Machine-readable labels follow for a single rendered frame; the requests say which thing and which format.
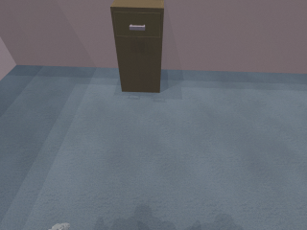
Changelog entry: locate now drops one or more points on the handle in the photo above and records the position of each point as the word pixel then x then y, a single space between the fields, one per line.
pixel 137 27

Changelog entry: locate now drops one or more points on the drawer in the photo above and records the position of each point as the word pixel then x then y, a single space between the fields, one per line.
pixel 151 20

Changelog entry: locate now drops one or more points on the cabinet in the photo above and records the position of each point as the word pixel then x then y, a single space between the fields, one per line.
pixel 139 57

